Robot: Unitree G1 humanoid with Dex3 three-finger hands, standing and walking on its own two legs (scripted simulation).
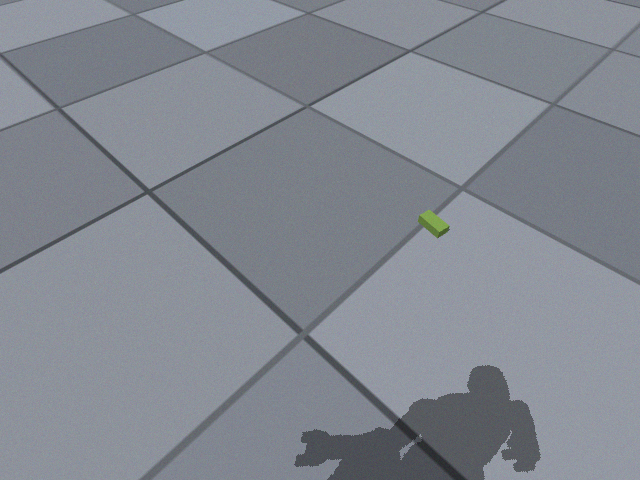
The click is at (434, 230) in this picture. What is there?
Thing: flat box
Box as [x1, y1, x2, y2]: [418, 210, 449, 237]
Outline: 419,215 418,221 436,237 447,231 449,226 430,210
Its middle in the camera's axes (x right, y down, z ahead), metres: +0.49 -0.06 +1.68
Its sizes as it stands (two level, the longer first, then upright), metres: 0.120 0.061 0.041
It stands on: the floor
